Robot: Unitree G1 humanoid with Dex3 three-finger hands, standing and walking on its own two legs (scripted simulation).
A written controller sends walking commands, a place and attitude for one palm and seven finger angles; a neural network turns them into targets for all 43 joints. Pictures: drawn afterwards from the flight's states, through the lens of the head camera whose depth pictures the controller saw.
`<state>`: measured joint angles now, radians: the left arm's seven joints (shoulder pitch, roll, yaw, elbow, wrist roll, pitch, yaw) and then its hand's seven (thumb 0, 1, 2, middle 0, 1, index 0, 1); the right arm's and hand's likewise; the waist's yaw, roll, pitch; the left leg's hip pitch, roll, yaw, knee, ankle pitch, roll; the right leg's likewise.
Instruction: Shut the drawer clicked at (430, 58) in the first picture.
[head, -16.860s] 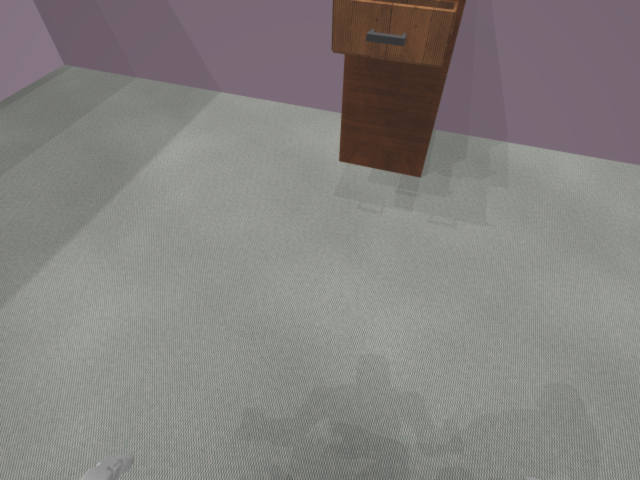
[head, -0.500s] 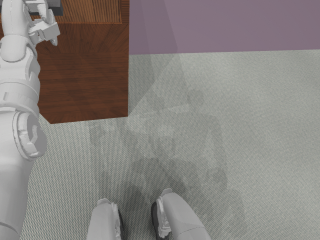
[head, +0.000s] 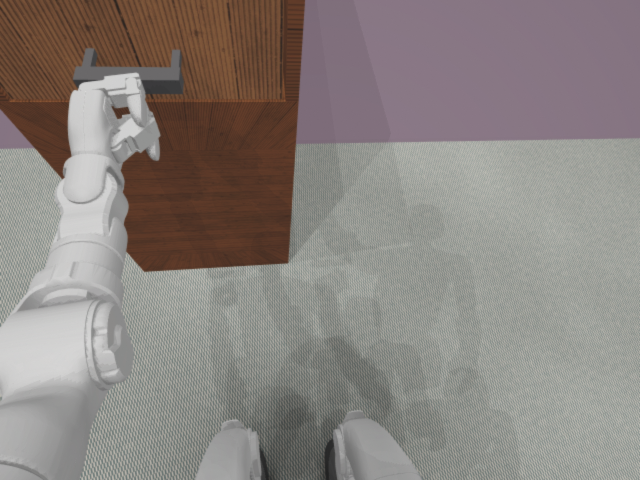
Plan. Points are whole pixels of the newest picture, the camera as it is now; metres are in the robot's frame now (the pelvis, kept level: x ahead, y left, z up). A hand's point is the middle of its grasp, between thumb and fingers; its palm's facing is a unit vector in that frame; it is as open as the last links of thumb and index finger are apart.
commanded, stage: draw the hand back to the body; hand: left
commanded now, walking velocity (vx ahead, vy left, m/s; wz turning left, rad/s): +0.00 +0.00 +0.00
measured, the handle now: (132, 68) +0.62 +0.18 +0.07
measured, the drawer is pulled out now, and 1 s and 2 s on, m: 0.00 0.00 0.00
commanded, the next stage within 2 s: step back with the hand held close in 1.40 s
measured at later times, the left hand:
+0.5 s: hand (83, 202) +0.38 +0.18 +0.14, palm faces +0.00 -1.00 -0.05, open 3.3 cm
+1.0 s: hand out of the picture +0.24 +0.21 +0.21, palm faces +0.33 -0.90 -0.28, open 3.3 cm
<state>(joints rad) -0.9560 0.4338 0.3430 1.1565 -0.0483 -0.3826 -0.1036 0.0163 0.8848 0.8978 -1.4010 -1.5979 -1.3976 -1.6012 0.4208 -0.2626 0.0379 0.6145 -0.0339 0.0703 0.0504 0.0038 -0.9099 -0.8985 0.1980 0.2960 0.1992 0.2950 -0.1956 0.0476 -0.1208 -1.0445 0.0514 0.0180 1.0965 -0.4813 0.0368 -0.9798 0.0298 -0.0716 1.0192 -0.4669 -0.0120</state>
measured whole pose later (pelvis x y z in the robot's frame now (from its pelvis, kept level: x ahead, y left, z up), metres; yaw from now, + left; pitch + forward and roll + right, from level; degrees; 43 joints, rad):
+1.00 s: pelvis +0.01 -0.02 +0.08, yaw +2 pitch -4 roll +0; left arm 0.27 0.30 0.17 -0.19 -0.09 -0.06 0.08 0.02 0.90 0.90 -1.40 -1.60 -1.40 -1.60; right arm 0.18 -0.23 0.07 0.58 0.02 0.00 -0.08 0.01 -0.91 -0.90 0.20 0.30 0.20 0.30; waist 0.04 0.07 0.01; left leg -0.14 0.00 0.02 0.45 -0.24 0.01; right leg -0.11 0.01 -0.05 0.44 -0.26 -0.02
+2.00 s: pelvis -0.02 +0.00 +0.08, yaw +2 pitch +1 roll -1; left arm 0.64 0.41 0.36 -0.58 -0.07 -0.17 0.11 0.02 0.89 0.90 -1.40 -1.60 -1.40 -1.60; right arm 0.18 -0.23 -0.01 0.53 0.01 0.04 -0.08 0.01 -0.91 -0.90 0.20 0.30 0.20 0.29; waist 0.01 0.02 0.05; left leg -0.29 -0.02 0.02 0.47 -0.19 0.04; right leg -0.26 -0.01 -0.04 0.45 -0.20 0.01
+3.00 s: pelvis -0.18 +0.02 +0.06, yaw +4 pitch -1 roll -4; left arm 0.61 0.39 0.38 -0.51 -0.06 -0.26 0.12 0.01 0.89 0.90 -1.41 -1.60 -1.41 -1.60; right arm 0.28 -0.25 -0.02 0.64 0.00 -0.05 -0.10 0.01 -0.91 -0.90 0.20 0.30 0.20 0.30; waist -0.02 0.01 -0.11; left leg -0.43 -0.02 -0.04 0.68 -0.26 0.02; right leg -0.13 0.04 0.00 0.57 -0.43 0.02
